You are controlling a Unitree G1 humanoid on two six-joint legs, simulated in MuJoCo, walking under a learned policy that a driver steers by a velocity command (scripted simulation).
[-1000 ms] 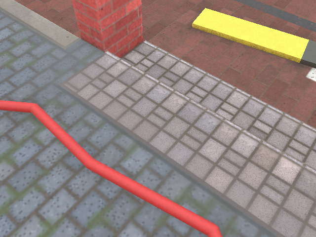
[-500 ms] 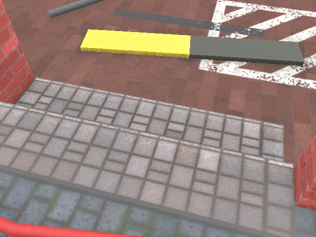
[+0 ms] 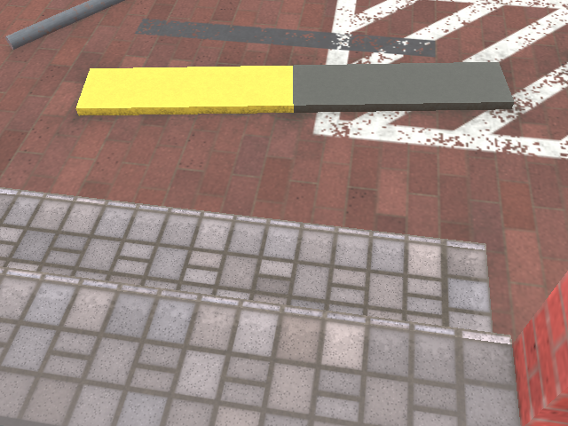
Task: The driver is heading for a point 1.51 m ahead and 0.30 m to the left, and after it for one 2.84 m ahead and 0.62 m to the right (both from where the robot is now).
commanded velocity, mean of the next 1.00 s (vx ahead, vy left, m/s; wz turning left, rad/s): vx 0.41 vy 0.00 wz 0.29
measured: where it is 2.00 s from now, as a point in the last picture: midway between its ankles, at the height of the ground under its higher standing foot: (298, 373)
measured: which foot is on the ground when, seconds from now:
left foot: down 0.00-0.40, up 0.42-0.82, down 0.84-1.00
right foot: down 0.00-0.10, up 0.12-0.40, down 0.42-0.84, up 0.86-1.00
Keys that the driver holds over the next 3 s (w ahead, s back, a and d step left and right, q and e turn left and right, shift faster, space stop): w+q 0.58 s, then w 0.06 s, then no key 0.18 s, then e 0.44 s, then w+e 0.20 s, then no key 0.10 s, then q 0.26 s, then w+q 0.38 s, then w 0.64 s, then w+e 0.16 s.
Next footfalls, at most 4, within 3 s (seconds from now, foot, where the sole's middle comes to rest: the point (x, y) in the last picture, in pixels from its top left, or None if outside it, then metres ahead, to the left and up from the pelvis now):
0.42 right None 0.35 -0.10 -0.77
0.84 left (239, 387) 0.53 0.18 -0.77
1.38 right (325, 409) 0.49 -0.02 -0.77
1.80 left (254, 356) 0.61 0.15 -0.77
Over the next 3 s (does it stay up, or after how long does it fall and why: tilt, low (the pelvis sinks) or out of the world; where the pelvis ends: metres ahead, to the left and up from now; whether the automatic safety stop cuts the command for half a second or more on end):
stays up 0.95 0.21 -0.14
